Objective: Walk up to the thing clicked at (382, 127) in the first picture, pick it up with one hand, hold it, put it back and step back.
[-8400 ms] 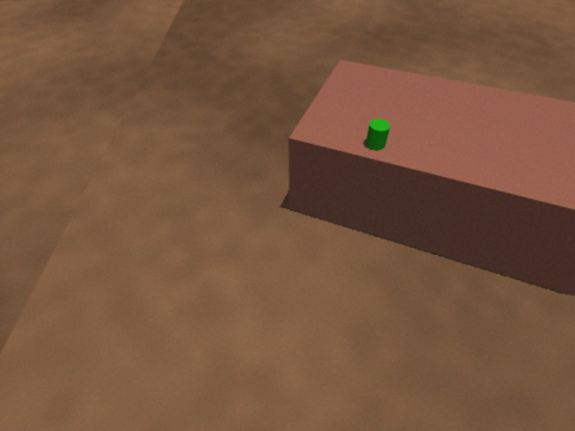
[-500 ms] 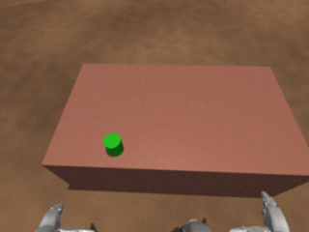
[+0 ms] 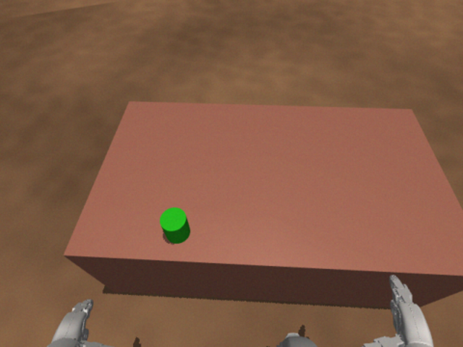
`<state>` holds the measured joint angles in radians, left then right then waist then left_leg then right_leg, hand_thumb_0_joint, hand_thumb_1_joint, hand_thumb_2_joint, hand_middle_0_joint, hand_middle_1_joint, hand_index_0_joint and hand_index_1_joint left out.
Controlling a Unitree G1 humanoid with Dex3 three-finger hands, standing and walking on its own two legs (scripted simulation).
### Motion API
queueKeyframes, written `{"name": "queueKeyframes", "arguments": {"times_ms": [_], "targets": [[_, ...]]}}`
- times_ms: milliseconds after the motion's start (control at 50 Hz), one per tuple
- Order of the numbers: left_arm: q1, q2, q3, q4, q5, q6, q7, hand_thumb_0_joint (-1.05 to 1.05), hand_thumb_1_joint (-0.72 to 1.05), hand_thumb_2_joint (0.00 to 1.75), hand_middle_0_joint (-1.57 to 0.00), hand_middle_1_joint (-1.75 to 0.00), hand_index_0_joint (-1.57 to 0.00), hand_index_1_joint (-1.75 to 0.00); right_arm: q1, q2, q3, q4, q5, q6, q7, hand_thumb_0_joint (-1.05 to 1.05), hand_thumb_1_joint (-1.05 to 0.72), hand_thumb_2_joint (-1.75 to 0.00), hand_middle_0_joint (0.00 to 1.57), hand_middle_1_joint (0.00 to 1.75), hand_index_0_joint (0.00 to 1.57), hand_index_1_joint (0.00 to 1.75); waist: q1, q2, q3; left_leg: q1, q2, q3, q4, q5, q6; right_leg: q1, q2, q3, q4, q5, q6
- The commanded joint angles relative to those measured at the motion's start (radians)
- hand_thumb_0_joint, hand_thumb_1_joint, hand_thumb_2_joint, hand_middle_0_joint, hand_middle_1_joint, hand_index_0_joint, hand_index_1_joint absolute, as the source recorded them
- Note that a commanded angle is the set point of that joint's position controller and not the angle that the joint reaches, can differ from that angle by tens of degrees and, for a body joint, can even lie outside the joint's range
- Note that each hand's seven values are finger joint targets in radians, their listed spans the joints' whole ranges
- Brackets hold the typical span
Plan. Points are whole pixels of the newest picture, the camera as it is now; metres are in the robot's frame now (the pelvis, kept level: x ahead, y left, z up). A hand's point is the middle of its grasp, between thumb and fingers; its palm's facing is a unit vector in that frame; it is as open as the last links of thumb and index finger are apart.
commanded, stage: go down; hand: left
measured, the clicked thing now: (175, 225) +0.45 +0.18 -0.27
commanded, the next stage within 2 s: approach in 1.98 s
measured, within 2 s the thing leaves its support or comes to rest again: neither
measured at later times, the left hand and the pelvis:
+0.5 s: hand (93, 342) +0.15 +0.26 -0.08, palm faces +0.10 -0.94 -0.32, open 17.3 cm; pelvis -0.01 -0.01 -0.01, yaw +1 degrees
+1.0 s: hand (62, 251) +0.28 +0.32 -0.01, palm faces +0.18 -0.97 -0.19, open 17.4 cm; pelvis -0.03 -0.01 -0.01, yaw +0 degrees
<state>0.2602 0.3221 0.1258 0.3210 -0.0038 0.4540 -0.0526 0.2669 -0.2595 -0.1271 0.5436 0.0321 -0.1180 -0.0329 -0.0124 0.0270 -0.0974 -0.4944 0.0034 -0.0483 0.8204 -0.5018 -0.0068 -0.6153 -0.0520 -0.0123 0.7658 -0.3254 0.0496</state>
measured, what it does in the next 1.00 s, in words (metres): stands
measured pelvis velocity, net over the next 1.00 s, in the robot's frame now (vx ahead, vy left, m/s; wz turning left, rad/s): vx -0.03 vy -0.01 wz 0.00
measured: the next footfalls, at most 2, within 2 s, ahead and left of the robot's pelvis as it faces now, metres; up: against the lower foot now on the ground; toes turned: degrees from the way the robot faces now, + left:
none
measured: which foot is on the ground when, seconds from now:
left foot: down 0.00-1.00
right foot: down 0.00-1.00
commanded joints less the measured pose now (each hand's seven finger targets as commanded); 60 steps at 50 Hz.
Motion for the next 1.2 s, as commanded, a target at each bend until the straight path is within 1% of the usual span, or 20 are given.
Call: {"name": "queueKeyframes", "arguments": {"times_ms": [0,40,60,80,120,240,300,340,440,520,580,620,700,740,780,840,900,980,1060,1180], "targets": [[-0.041,0.212,0.111,-0.251,0.005,-0.047,0.02,0.0,-0.56,0.05,-0.08,-0.05,-0.07,-0.05,-0.021,-0.187,-0.083,-0.199,0.002,-0.059,-0.019,0.0,0.53,-0.04,0.05,0.05,0.05,0.05,-0.001,0.033,-0.219,0.008,-0.009,0.017,-0.107,0.504,-0.027,0.241,0.033,-0.052,-0.028,0.3,-0.063],[-0.049,0.199,0.101,-0.296,0.008,-0.052,0.024,0.0,-0.54,0.06,-0.07,-0.04,-0.06,-0.05,-0.038,-0.166,-0.066,-0.243,-0.001,-0.064,-0.024,0.0,0.54,-0.04,0.05,0.05,0.05,0.05,-0.001,0.013,-0.234,0.004,-0.012,0.019,-0.087,0.505,-0.022,0.241,0.027,-0.049,-0.017,0.319,-0.06],[0.028,0.2,0.116,-0.197,0.016,-0.04,0.029,0.0,-0.52,0.07,-0.07,-0.04,-0.06,-0.05,0.008,-0.156,-0.06,-0.168,-0.004,-0.058,-0.029,0.0,0.54,-0.04,0.05,0.05,0.05,0.05,0.008,0.014,-0.218,-0.006,-0.016,0.022,-0.087,0.499,-0.02,0.245,0.025,-0.049,-0.016,0.319,-0.061],[-0.005,0.214,0.118,-0.277,0.007,-0.044,0.026,0.0,-0.52,0.06,-0.07,-0.03,-0.06,-0.04,-0.005,-0.169,-0.067,-0.219,-0.001,-0.061,-0.032,0.0,0.54,-0.04,0.05,0.05,0.05,0.05,0.002,0.022,-0.242,-0.002,-0.016,0.023,-0.083,0.506,-0.02,0.254,0.024,-0.046,-0.014,0.329,-0.063],[0.057,0.147,0.08,-0.193,0.003,-0.03,0.017,0.0,-0.53,0.07,-0.07,-0.04,-0.06,-0.05,0.01,-0.132,-0.043,-0.226,-0.004,-0.055,-0.03,0.0,0.53,-0.04,0.05,0.05,0.05,0.05,-0.005,-0.018,-0.139,-0.064,-0.015,0.02,-0.082,0.444,-0.019,0.193,0.028,-0.054,-0.014,0.267,-0.058],[0.021,0.238,0.151,-0.303,-0.011,-0.018,0.002,0.0,-0.54,0.08,-0.07,-0.03,-0.05,-0.05,0.035,-0.148,-0.048,-0.281,0.002,-0.05,-0.034,0.0,0.54,-0.04,0.05,0.05,0.05,0.05,0.005,0.023,-0.192,-0.063,-0.027,0.027,-0.089,0.343,-0.01,0.194,0.024,-0.049,-0.026,0.186,-0.059],[0.045,0.229,0.148,-0.273,-0.007,-0.024,-0.004,0.0,-0.55,0.08,-0.07,-0.04,-0.06,-0.06,0.061,-0.154,-0.068,-0.313,0.004,-0.052,-0.038,0.0,0.54,-0.04,0.05,0.05,0.05,0.05,-0.016,0.004,-0.143,-0.089,-0.022,0.026,-0.07,0.356,-0.013,0.154,0.027,-0.051,-0.009,0.193,-0.053],[-0.022,0.239,0.146,-0.347,-0.007,-0.041,-0.01,0.0,-0.52,0.08,-0.07,-0.04,-0.05,-0.05,0.037,-0.147,-0.064,-0.35,0.005,-0.06,-0.04,0.0,0.55,-0.04,0.05,0.05,0.05,0.05,-0.014,0.023,-0.145,-0.09,-0.023,0.027,-0.067,0.334,-0.015,0.134,0.025,-0.05,-0.006,0.171,-0.051],[0.061,0.226,0.161,-0.316,-0.019,-0.038,-0.024,0.0,-0.54,0.09,-0.07,-0.04,-0.05,-0.06,0.095,-0.126,-0.04,-0.368,0.007,-0.054,-0.04,0.0,0.54,-0.05,0.05,0.05,0.05,0.05,-0.007,0.032,-0.149,-0.106,-0.02,0.017,-0.067,0.308,-0.015,0.129,0.032,-0.055,0.01,0.14,-0.056],[-0.134,0.321,0.228,-0.421,-0.028,-0.075,-0.017,0.0,-0.51,0.11,-0.07,-0.05,-0.04,-0.07,0.057,-0.118,-0.011,-0.48,0.013,-0.074,-0.055,0.0,0.54,-0.05,0.05,0.05,0.05,0.05,-0.013,0.031,-0.255,-0.069,-0.021,0.013,-0.051,0.314,-0.005,0.181,0.022,-0.042,0.01,0.163,-0.054],[-0.256,0.386,0.277,-0.392,-0.033,-0.107,-0.01,0.0,-0.52,0.13,-0.06,-0.05,-0.03,-0.07,0.098,-0.117,-0.002,-0.442,0.007,-0.091,-0.083,0.0,0.54,-0.05,0.05,0.05,0.05,0.05,-0.023,0.032,-0.225,-0.054,-0.03,0.022,-0.046,0.295,0.004,0.17,0.009,-0.03,-0.012,0.16,-0.048],[-0.226,0.391,0.289,-0.288,-0.044,-0.115,-0.02,0.0,-0.49,0.14,-0.05,-0.04,-0.03,-0.07,0.133,-0.103,0.018,-0.378,0.006,-0.098,-0.098,0.0,0.55,-0.05,0.05,0.05,0.05,0.05,-0.014,0.052,-0.147,-0.074,-0.027,0.019,-0.064,0.277,-0.001,0.147,0.011,-0.035,-0.021,0.137,-0.053],[-0.411,0.4,0.278,-0.106,-0.071,-0.125,-0.08,0.0,-0.53,0.12,-0.05,-0.04,-0.03,-0.06,0.118,-0.124,0.011,-0.379,0.012,-0.115,-0.098,0.0,0.54,-0.05,0.05,0.05,0.05,0.05,-0.049,0.048,-0.106,-0.084,-0.022,0.014,-0.086,0.262,-0.004,0.13,0.02,-0.043,-0.029,0.133,-0.051],[-0.448,0.429,0.283,-0.023,-0.082,-0.139,-0.127,0.0,-0.48,0.11,-0.05,-0.03,-0.03,-0.05,0.122,-0.097,0.049,-0.333,0.017,-0.121,-0.09,0.0,0.55,-0.05,0.05,0.05,0.05,0.05,-0.025,0.091,-0.069,-0.123,-0.025,0.017,-0.096,0.226,-0.004,0.104,0.022,-0.044,-0.031,0.094,-0.056],[-0.485,0.469,0.302,0.067,-0.087,-0.155,-0.171,0.0,-0.54,0.08,-0.05,-0.02,-0.04,-0.04,0.136,-0.119,0.027,-0.327,0.015,-0.126,-0.085,0.0,0.54,-0.05,0.05,0.05,0.05,0.05,-0.03,0.088,-0.115,-0.102,-0.017,0.012,-0.104,0.236,-0.004,0.117,0.03,-0.049,-0.03,0.093,-0.059],[-0.6,0.513,0.322,0.137,-0.096,-0.199,-0.228,0.0,-0.54,0.07,-0.05,-0.04,-0.04,-0.05,0.112,-0.109,0.058,-0.346,0.015,-0.144,-0.064,0.0,0.54,-0.05,0.05,0.05,0.05,0.05,-0.018,0.084,-0.156,-0.097,-0.014,0.012,-0.097,0.276,-0.002,0.141,0.033,-0.047,-0.022,0.122,-0.061],[-0.684,0.588,0.363,0.225,-0.098,-0.264,-0.255,0.0,-0.59,0.06,-0.05,-0.04,-0.05,-0.05,0.093,-0.159,0.008,-0.338,0.012,-0.159,-0.057,0.0,0.54,-0.05,0.05,0.05,0.05,0.05,-0.019,0.07,-0.212,-0.103,-0.012,0.013,-0.089,0.281,-0.001,0.144,0.035,-0.039,-0.015,0.122,-0.06],[-0.793,0.624,0.387,0.305,-0.1,-0.368,-0.281,0.0,-0.56,0.1,-0.04,-0.05,-0.03,-0.06,0.07,-0.126,0.045,-0.297,0.008,-0.17,-0.047,0.0,0.55,-0.05,0.05,0.05,0.05,0.05,0.0,0.081,-0.249,-0.119,-0.012,0.021,-0.069,0.297,-0.001,0.138,0.032,-0.029,0.004,0.134,-0.062],[-0.883,0.684,0.413,0.364,-0.098,-0.446,-0.295,0.0,-0.53,0.11,-0.04,-0.05,-0.03,-0.06,0.023,-0.143,0.043,-0.35,0.008,-0.171,-0.047,0.0,0.56,-0.05,0.05,0.05,0.05,0.05,-0.009,0.062,-0.317,-0.107,-0.014,0.022,-0.068,0.297,0.002,0.17,0.032,-0.021,0.002,0.143,-0.062],[-0.97,0.758,0.439,0.462,-0.104,-0.531,-0.325,0.0,-0.51,0.11,-0.04,-0.05,-0.04,-0.06,0.085,-0.152,0.049,-0.301,0.003,-0.146,-0.055,0.0,0.56,-0.05,0.05,0.05,0.05,0.05,-0.043,0.095,-0.289,-0.125,-0.02,0.031,-0.063,0.263,0.008,0.131,0.032,-0.013,-0.008,0.129,-0.062]]}}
